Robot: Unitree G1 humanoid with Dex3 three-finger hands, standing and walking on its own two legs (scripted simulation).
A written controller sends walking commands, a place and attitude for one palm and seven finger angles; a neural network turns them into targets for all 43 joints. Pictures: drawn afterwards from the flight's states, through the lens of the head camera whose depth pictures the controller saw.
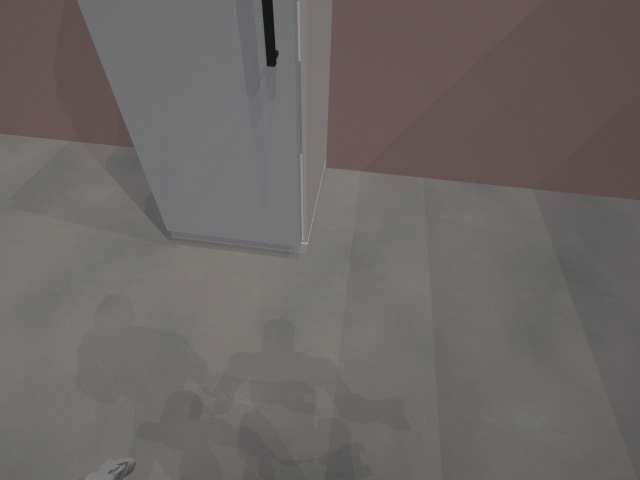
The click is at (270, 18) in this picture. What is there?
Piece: fridge door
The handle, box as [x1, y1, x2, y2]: [262, 0, 278, 66]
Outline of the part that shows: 262,0 267,65 274,66 275,58 278,53 277,50 274,48 272,1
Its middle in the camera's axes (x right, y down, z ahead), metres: -0.12 -0.58 +0.83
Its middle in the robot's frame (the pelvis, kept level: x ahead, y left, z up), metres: +1.03 +0.19 +0.25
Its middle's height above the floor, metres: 1.02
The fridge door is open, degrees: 0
